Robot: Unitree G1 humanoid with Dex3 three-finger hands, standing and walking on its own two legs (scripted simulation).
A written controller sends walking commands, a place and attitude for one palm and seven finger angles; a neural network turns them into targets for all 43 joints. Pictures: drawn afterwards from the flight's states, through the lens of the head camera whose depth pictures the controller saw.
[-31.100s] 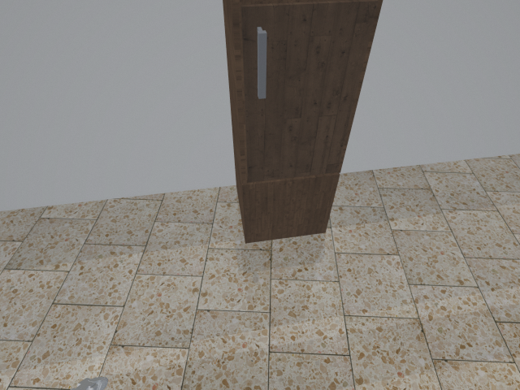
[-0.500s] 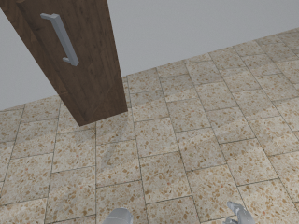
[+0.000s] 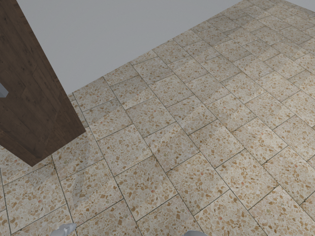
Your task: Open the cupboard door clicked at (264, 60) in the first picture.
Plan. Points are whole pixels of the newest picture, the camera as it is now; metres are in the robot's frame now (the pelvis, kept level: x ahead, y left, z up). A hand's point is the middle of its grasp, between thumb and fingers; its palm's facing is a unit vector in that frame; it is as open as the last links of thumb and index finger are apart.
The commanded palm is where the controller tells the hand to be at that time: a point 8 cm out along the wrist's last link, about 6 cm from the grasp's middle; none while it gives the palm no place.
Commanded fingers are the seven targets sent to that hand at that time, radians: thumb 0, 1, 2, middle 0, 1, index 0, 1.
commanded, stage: walk to a spot facing it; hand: left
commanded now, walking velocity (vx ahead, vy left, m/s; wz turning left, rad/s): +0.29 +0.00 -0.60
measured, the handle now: out of the picture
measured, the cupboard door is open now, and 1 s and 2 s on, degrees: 47 47 47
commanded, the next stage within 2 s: turn to face it in 1.74 s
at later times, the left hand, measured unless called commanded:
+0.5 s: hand (94, 205) +0.22 +0.20 -0.19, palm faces -0.26 -0.95 -0.16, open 7.4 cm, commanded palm none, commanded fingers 0.00 0.90 0.90 -0.20 -0.30 -0.20 -0.30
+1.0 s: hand (170, 120) +0.54 -0.03 -0.17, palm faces -0.53 -0.83 -0.17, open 7.4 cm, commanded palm none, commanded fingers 0.00 0.90 0.90 -0.20 -0.30 -0.20 -0.30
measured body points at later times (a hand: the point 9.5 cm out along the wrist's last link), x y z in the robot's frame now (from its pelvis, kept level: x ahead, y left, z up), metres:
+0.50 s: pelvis +0.14 +0.02 -0.01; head +0.18 +0.04 +0.44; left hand +0.23 +0.25 -0.17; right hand +0.16 -0.25 -0.13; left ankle +0.19 +0.11 -0.74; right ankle +0.01 -0.10 -0.66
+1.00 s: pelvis +0.32 -0.11 -0.02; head +0.37 -0.14 +0.43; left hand +0.56 +0.01 -0.15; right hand +0.12 -0.22 -0.16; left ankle +0.25 +0.08 -0.64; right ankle +0.33 -0.19 -0.74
